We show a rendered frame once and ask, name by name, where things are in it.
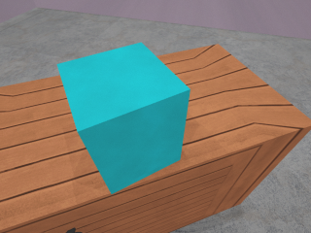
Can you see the pedestal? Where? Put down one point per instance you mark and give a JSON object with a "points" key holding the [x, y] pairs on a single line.
{"points": [[238, 129]]}

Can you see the carton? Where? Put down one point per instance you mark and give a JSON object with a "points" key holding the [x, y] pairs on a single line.
{"points": [[130, 111]]}

